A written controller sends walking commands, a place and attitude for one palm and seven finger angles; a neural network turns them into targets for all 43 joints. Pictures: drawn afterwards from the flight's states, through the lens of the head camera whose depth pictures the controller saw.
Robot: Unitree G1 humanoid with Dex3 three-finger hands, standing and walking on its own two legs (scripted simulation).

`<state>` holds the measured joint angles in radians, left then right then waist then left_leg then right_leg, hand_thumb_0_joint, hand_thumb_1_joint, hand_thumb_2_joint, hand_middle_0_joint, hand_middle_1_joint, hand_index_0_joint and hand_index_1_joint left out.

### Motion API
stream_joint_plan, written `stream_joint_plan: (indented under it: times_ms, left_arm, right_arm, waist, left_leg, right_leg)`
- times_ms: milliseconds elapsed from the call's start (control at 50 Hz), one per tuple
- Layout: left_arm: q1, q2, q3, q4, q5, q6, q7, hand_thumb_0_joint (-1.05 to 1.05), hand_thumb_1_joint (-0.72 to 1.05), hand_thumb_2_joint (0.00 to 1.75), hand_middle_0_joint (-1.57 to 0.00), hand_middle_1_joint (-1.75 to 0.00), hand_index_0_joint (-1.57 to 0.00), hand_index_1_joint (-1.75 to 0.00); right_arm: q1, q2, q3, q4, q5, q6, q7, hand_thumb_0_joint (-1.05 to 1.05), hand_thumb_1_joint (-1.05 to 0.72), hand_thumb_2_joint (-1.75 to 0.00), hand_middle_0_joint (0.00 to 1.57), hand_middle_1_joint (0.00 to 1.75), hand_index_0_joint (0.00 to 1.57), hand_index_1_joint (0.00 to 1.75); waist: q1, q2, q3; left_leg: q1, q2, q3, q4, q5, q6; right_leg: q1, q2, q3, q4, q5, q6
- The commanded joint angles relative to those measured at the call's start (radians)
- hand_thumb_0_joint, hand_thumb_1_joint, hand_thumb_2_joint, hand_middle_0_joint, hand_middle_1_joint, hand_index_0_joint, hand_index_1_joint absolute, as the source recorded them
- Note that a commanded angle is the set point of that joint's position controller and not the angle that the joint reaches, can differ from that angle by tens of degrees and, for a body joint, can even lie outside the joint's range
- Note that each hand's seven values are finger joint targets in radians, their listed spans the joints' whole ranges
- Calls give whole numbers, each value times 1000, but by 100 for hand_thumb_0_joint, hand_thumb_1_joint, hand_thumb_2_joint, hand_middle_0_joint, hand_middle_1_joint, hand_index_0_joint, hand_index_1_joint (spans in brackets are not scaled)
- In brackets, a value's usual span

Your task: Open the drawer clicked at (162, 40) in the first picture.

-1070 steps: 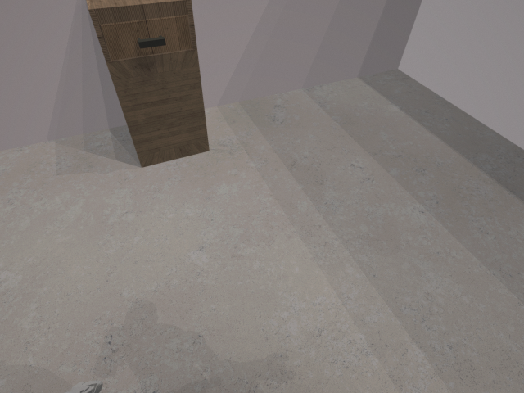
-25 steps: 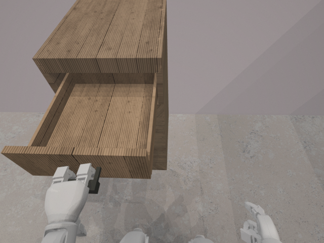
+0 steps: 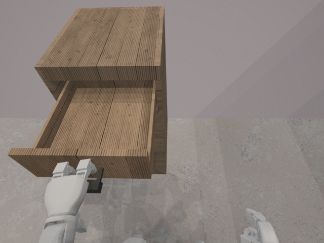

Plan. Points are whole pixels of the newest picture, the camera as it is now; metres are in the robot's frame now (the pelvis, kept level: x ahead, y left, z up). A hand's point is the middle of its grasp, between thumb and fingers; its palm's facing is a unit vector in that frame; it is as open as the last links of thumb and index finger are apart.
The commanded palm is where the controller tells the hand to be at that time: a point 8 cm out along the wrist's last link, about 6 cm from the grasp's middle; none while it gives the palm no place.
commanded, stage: lift the hand off the handle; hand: left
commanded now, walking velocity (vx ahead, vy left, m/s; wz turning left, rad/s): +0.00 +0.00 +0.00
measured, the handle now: (82, 178) +0.28 +0.24 -0.02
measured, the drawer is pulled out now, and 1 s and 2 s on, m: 0.28 0.28 0.28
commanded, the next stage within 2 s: draw the hand back to the body in 1.96 s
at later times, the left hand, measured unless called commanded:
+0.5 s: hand (70, 191) +0.23 +0.24 +0.02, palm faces +0.03 -0.09 -1.00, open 13.8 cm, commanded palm +0.20 +0.23 +0.07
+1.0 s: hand (59, 189) +0.22 +0.25 +0.06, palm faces +0.04 -0.09 -1.00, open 13.8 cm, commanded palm +0.20 +0.24 +0.11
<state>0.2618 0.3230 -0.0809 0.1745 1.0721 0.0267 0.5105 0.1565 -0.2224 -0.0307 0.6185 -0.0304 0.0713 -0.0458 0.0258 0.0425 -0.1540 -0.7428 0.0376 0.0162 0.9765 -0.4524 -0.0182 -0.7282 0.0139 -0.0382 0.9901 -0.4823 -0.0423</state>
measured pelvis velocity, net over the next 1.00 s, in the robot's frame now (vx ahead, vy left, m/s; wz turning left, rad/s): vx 0.02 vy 0.00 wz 0.00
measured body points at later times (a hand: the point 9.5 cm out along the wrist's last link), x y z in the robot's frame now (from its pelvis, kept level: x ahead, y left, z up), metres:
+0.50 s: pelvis +0.01 +0.01 +0.02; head +0.04 -0.02 +0.47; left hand +0.22 +0.24 +0.07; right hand +0.22 -0.21 -0.08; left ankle +0.01 +0.13 -0.68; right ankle +0.00 -0.09 -0.68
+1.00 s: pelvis +0.02 +0.00 +0.03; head +0.03 -0.02 +0.48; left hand +0.21 +0.25 +0.11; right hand +0.22 -0.22 -0.07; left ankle +0.01 +0.13 -0.68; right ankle +0.00 -0.09 -0.68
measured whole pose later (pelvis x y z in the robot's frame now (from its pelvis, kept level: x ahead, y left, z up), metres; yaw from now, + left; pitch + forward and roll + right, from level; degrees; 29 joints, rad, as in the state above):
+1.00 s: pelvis +0.02 +0.00 +0.03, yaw +0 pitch +6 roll +1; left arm 0.39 0.37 -0.06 -0.08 1.01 0.05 0.35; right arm 0.13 -0.22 -0.02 0.60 -0.02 0.09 -0.02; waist 0.07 0.05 -0.10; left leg -0.49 0.03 0.03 0.77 -0.40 -0.01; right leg -0.48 0.01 -0.03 0.79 -0.43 -0.03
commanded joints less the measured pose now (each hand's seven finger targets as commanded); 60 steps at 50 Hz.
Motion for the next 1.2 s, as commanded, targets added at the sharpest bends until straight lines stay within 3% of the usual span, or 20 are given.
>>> stream_joint_plan:
  times_ms: [0,40,80,200,240,280,300,360,440,480,580,660,700,760,800,820,920,1000,1060,1180]
  left_arm:
    - [-84,154,95,-229,0,11,44,0,-50,30,-30,-120,-30,-120]
    - [-84,165,106,-217,2,23,39,0,-50,30,-30,-120,-30,-120]
    - [-110,127,60,-239,0,29,27,0,-50,30,-30,-120,-30,-120]
    - [-52,148,69,-314,-6,24,0,0,-50,30,-30,-120,-30,-120]
    - [-71,130,47,-321,-1,23,-4,0,-50,30,-30,-120,-30,-120]
    - [-24,162,91,-309,0,23,-6,0,-50,30,-30,-120,-30,-120]
    - [-21,150,79,-320,6,25,-5,0,-50,30,-30,-120,-30,-120]
    - [-29,139,68,-324,4,36,-14,0,-50,30,-30,-120,-30,-120]
    - [-28,164,89,-361,-12,41,-33,0,-50,30,-30,-120,-30,-120]
    - [17,149,76,-373,-23,41,-47,0,-50,30,-30,-120,-30,-120]
    - [-17,162,81,-390,-25,29,-72,0,-50,30,-30,-120,-30,-120]
    - [4,152,70,-412,-29,18,-85,0,-50,30,-30,-120,-30,-120]
    - [2,191,109,-441,-29,11,-87,0,-50,30,-30,-120,-30,-120]
    - [73,170,102,-446,-37,10,-89,0,-50,30,-30,-120,-30,-120]
    - [62,201,131,-454,-42,14,-91,0,-50,30,-30,-120,-30,-120]
    - [68,182,118,-449,-47,18,-95,0,-50,30,-30,-120,-30,-120]
    - [7,199,122,-452,-57,28,-117,0,-50,30,-30,-120,-30,-120]
    - [-9,207,115,-512,-68,11,-142,0,-50,30,-30,-120,-30,-120]
    - [9,196,106,-502,-74,0,-155,0,-50,30,-30,-120,-30,-120]
    - [-10,235,149,-476,-68,15,-166,0,-50,30,-30,-120,-30,-120]
  right_arm:
    - [-118,-105,-29,-165,-5,-42,6,0,-90,-90,20,30,20,30]
    - [-120,-108,-28,-164,-3,-38,7,0,-90,-90,20,30,20,30]
    - [-113,-110,-32,-170,-1,-39,12,0,-90,-90,20,30,20,30]
    - [-125,-104,-24,-190,-5,-36,17,0,-90,-90,20,30,20,30]
    - [-127,-103,-22,-191,-7,-33,21,0,-90,-90,20,30,20,30]
    - [-126,-104,-23,-190,-3,-32,21,0,-90,-90,20,30,20,30]
    - [-133,-97,-18,-193,-6,-30,26,0,-90,-90,20,30,20,30]
    - [-136,-96,-21,-194,-1,-28,27,0,-90,-90,20,30,20,30]
    - [-144,-96,-15,-197,-1,-30,24,0,-90,-90,20,30,20,30]
    - [-141,-95,-16,-199,2,-32,24,0,-90,-90,20,30,20,30]
    - [-144,-95,-12,-188,-1,-31,23,0,-90,-90,20,30,20,30]
    - [-147,-91,-14,-191,0,-37,26,0,-90,-90,20,30,20,30]
    - [-154,-90,-11,-191,-4,-37,28,0,-90,-90,20,30,20,30]
    - [-152,-87,-15,-194,1,-39,33,0,-90,-90,20,30,20,30]
    - [-162,-91,-10,-193,1,-36,34,0,-90,-90,20,30,20,30]
    - [-161,-91,-17,-192,4,-37,32,0,-90,-90,20,30,20,30]
    - [-168,-96,-14,-184,8,-35,24,0,-90,-90,20,30,20,30]
    - [-168,-94,-9,-189,4,-43,24,0,-90,-90,20,30,20,30]
    - [-167,-91,-11,-185,5,-46,22,0,-90,-90,20,30,20,30]
    - [-180,-93,-9,-184,13,-39,23,0,-90,-90,20,30,20,30]
  waist:
    - [13,-29,-197]
    - [17,-30,-180]
    - [-3,-21,-168]
    - [22,-15,-195]
    - [15,-30,-166]
    - [26,-19,-154]
    - [33,-15,-166]
    - [26,-16,-132]
    - [37,-36,-167]
    - [32,-30,-168]
    - [22,-36,-121]
    - [33,-24,-113]
    - [47,-12,-139]
    - [52,-6,-124]
    - [54,-36,-117]
    - [46,-40,-100]
    - [36,-37,-69]
    - [44,-14,-107]
    - [42,-21,-74]
    - [58,-29,-54]
  left_leg:
    - [175,-70,19,-123,195,47]
    - [178,-70,16,-139,192,46]
    - [213,-65,9,-147,205,48]
    - [264,-63,9,-169,256,46]
    - [266,-62,6,-176,249,47]
    - [269,-61,5,-186,266,44]
    - [282,-61,10,-186,276,42]
    - [284,-60,8,-199,266,42]
    - [304,-63,10,-212,293,44]
    - [319,-62,8,-216,320,43]
    - [328,-61,6,-233,302,45]
    - [346,-62,8,-247,295,46]
    - [361,-63,10,-253,311,42]
    - [357,-63,13,-257,336,41]
    - [351,-63,13,-266,333,38]
    - [348,-62,16,-265,329,42]
    - [358,-64,15,-291,284,44]
    - [403,-64,12,-304,298,45]
    - [399,-64,10,-313,293,47]
    - [404,-61,12,-344,280,41]
  right_leg:
    - [114,12,40,-204,273,9]
    - [117,16,35,-210,261,8]
    - [105,19,19,-215,264,3]
    - [146,18,22,-222,302,4]
    - [133,18,16,-230,290,5]
    - [159,23,17,-233,312,-2]
    - [155,21,20,-232,316,1]
    - [165,24,16,-245,315,1]
    - [216,19,28,-258,363,6]
    - [236,19,25,-263,397,4]
    - [232,18,30,-288,375,6]
    - [240,15,26,-300,359,7]
    - [257,13,39,-303,372,7]
    - [280,14,31,-301,416,5]
    - [287,12,39,-309,417,9]
    - [292,12,39,-314,436,10]
    - [291,9,44,-347,376,14]
    - [302,2,43,-359,358,15]
    - [304,5,35,-370,351,15]
    - [327,8,38,-398,318,11]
